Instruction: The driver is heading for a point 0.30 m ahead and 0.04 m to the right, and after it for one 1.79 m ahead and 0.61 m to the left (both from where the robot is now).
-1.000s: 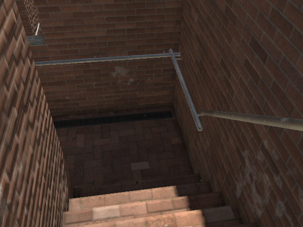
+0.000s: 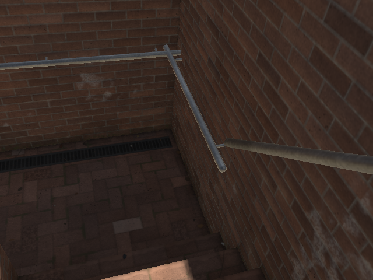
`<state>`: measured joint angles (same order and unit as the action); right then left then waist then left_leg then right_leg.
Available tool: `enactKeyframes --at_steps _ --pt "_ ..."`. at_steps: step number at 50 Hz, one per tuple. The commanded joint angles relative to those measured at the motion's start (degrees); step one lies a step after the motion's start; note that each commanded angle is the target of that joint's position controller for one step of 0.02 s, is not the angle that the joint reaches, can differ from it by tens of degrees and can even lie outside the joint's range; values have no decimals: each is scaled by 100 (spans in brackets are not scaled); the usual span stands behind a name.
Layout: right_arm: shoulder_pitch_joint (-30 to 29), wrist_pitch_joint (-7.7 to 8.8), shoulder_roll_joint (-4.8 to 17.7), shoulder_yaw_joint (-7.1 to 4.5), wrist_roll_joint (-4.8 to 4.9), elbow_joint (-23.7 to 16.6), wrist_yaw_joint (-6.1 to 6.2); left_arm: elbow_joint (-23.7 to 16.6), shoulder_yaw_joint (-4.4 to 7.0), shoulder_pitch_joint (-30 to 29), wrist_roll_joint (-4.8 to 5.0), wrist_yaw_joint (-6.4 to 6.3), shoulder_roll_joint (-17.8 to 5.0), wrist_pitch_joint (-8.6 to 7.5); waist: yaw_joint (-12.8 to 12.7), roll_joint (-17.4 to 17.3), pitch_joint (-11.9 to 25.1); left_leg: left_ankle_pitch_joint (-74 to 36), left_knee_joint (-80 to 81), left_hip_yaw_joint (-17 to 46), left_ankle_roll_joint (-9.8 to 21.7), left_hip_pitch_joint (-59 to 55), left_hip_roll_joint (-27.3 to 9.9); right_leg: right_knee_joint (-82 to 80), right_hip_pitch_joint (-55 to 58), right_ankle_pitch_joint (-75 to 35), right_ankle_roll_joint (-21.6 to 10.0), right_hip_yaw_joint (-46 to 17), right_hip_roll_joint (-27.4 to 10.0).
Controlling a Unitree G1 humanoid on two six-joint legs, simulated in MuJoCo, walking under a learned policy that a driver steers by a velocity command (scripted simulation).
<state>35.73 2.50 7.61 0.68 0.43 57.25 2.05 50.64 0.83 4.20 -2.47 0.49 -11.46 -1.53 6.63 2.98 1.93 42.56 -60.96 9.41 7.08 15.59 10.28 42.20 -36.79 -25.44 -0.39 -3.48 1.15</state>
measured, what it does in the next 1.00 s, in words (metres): goes down, turning left: right foot 0.20 m lower, then left foot 0.21 m lower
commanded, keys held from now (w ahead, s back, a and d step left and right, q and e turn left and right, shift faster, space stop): w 0.10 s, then w+q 0.80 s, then w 0.10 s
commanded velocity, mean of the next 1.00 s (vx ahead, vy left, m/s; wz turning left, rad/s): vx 0.50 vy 0.00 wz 0.50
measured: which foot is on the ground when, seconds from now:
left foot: down 0.00-0.14, up 0.16-0.54, down 0.56-1.00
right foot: up 0.00-0.10, down 0.12-0.56, up 0.58-1.00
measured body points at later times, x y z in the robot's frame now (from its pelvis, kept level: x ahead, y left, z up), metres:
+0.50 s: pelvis +0.26 +0.02 -0.24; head +0.25 +0.02 +0.21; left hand +0.11 +0.24 -0.38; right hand +0.42 -0.21 -0.37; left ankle +0.37 +0.14 -0.95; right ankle +0.13 -0.12 -0.87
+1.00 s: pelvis +0.48 +0.10 -0.44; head +0.44 +0.12 +0.01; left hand +0.48 +0.38 -0.56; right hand +0.59 -0.12 -0.57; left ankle +0.34 +0.11 -1.07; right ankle +0.65 +0.04 -1.13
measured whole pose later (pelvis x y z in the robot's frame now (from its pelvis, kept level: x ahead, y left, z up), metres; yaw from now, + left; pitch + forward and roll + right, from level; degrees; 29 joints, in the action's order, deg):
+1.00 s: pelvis +0.48 +0.10 -0.44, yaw +30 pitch -1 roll -1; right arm 25.8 2.0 9.7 -0.7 -0.8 55.3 2.0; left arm 47.3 2.0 12.2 -3.7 -0.1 -15.1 -2.4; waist 2.0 4.3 4.1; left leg 47.7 -67.9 9.3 8.3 16.9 13.5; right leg 44.8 -31.2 -23.4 1.1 -4.7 2.0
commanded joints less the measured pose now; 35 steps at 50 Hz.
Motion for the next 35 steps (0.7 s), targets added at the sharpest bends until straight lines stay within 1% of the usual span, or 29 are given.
enactKeyframes --at_steps 1,4,5,6,7,8,9,10,11,12,13,14,15,16,17,18,20,23,24,25,27,28,29,30,31,32,33,34,35 --pt "-327 97 666 -166 -123 -281 -48 -650 8 -506 189 -53 -96 -238 139 -857 -861 -3012 850 1355 364 1174 -436 -1625 1465 -177 117 394 309" --pt "-459 -7 620 -183 -205 -96 -39 -332 47 441 251 -93 -256 -323 114 -1083 -619 -4383 -766 1250 304 112 -463 -2562 1629 -422 -68 -34 -179" --pt "-674 -94 852 -243 -227 -79 44 -67 155 1278 316 -117 -366 -344 -261 -1133 -505 -4595 -1583 1377 423 525 -581 -3194 2486 -678 -262 -244 -620" --pt "-580 -120 1007 -298 -152 -86 -2 158 238 1857 188 -111 -567 -332 -346 -591 -441 -4616 -2257 1095 294 1244 -509 -3213 3675 -690 -292 -9 -610" --pt "127 -105 1022 -346 -2 -159 -58 177 313 1886 70 -93 -868 -237 -105 960 -427 -1074 -3481 526 -65 3206 48 -2653 5508 -2259 -502 -256 -1208" --pt "485 -181 908 -334 87 -63 -44 267 356 2910 99 20 -1018 -150 -442 1272 656 1953 -5321 -55 -208 4854 -84 -313 7782 -3500 -1203 -788 -2498" --pt "85 -177 916 -277 -157 -76 5 258 330 3151 232 143 -786 -166 -804 667 874 1324 -5573 -153 1 5506 -566 -128 7586 -2600 -1267 -795 -2582" --pt "-412 -152 945 -319 -219 -129 6 275 308 3300 293 177 -719 -188 -1025 218 796 805 -5571 -276 83 5400 -613 -289 6714 -1886 -1228 -650 -2414" --pt "-953 -67 1105 -372 -206 -366 -33 183 322 2853 130 112 -802 -211 -869 -329 487 -919 -4396 -297 -36 5047 -805 -735 5177 93 -1360 -780 -2227" --pt "-1269 -100 939 -380 -425 -415 -60 407 266 3091 205 109 -708 -318 -868 151 -29 -1806 -4011 37 -110 5055 -874 -493 4195 -401 -1411 -1033 -2327" --pt "-1443 -223 805 -354 -416 -569 -77 426 253 2713 231 45 -781 -337 -611 572 -423 -2780 -2501 188 -405 4504 -1044 -760 2922 241 -1532 -1177 -2523" --pt "-1758 -306 829 -369 -466 -591 -98 440 175 2327 295 7 -506 -381 -438 90 -793 -3725 -1524 4 -650 3529 -1009 -997 1457 566 -1307 -701 -2081" --pt "-1705 -322 848 -436 -463 -491 -110 332 101 2141 295 -11 -457 -414 -389 82 -826 -4345 -728 -375 -661 2535 -930 -1132 770 764 -1071 -341 -1723" --pt "-908 -360 824 -475 -406 -111 -139 326 160 1959 166 -28 -741 -459 -115 419 -383 -5097 -1140 -783 -550 1788 -827 -760 677 664 -979 -148 -1700" --pt "-1297 -322 979 -546 -353 -249 -205 371 117 2013 238 -90 -456 -559 -219 361 -315 -6470 -270 -442 -390 2252 -906 -341 1218 2110 -584 217 -1259" --pt "-1755 -224 768 -484 -264 -299 -265 503 92 2291 309 -124 -467 -621 -470 444 -400 -7072 187 -403 -276 2424 -852 -112 1384 3470 -508 94 -1253" --pt "-2441 -110 412 -304 -172 -601 -433 347 73 1655 342 -194 -512 -639 -320 -48 -674 -8688 1726 -843 -368 376 -723 -125 -411 5678 -372 679 -989" --pt "-2852 -147 527 -283 -103 -833 -379 463 123 2128 111 -209 -664 -544 -848 259 -1096 -8118 2358 -1346 -332 364 -778 776 334 4925 -511 677 -1345" --pt "-2426 -171 681 -345 -197 -655 -343 606 150 2116 123 -211 -685 -520 -707 442 -1019 -8257 1902 -1189 -145 216 -927 1443 538 4336 -459 668 -1435" --pt "-2463 -167 910 -372 -86 -773 -305 565 156 2359 29 -200 -736 -405 -864 257 -1226 -7233 3052 -1461 -89 647 -916 1850 1304 3470 -473 863 -1330" --pt "-1187 -120 1061 -504 -106 -318 -223 824 195 2674 -107 -375 -876 -70 -495 404 -594 -6455 4659 -1234 72 -588 -1111 4037 2216 1496 -731 714 -1302" --pt "-465 -126 1344 -627 -192 -109 -277 793 232 2586 -111 -429 -940 16 -45 -109 -335 -5928 4822 -620 375 -1834 -1404 6127 1275 2654 -761 597 -967" --pt "-52 -138 1836 -686 -155 135 -368 568 152 2896 -96 -304 -347 -30 -353 -1839 -47 -9644 1929 -599 529 -3666 -1936 8362 -1430 7938 -420 1206 -120" --pt "-67 -176 1844 -642 130 28 -408 72 95 3009 -31 -258 -562 -41 -496 -1636 804 -9677 1275 366 700 -4337 -2351 8149 -2597 7672 -374 686 -463" --pt "-106 -232 1688 -605 139 -103 -420 -4 202 2325 -73 -223 -984 -49 -164 -789 517 -7385 2057 819 903 -3472 -2377 7454 -2961 6980 -396 420 -575" --pt "-427 -344 1877 -623 113 -148 -282 -130 151 2102 -108 -212 -776 -42 -381 -662 463 -4167 2898 1839 1265 -2678 -2603 7292 -3072 6908 -268 312 -516" --pt "-267 -339 2001 -655 107 -98 -214 -247 95 1841 -144 -179 -600 -43 -381 -1424 320 -2195 3530 3467 1825 -1942 -3159 6907 -3253 6755 -103 -57 -608" --pt "-596 -275 1456 -453 -84 -118 -217 -230 135 1485 -179 -194 -837 -54 -586 -363 -537 -2043 3498 2725 1492 -978 -2845 5228 -3116 4747 163 -384 -871" --pt "-1123 -221 991 -263 -144 -295 -111 -361 94 1203 -114 -172 -606 3 -847 -230 -1004 -2239 3424 2220 1302 671 -2392 3928 -2265 3706 505 -89 -719"
Next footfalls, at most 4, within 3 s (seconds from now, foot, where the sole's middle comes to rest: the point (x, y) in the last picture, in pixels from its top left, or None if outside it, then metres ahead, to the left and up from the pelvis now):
0.12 right None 0.17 -0.12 -0.90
0.56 left None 0.38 0.12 -1.11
1.08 right None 0.64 0.07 -1.31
1.56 left None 0.80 0.41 -1.52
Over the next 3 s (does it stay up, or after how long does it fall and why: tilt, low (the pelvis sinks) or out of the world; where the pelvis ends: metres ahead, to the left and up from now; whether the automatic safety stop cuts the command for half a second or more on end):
stays up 1.48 0.45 -1.16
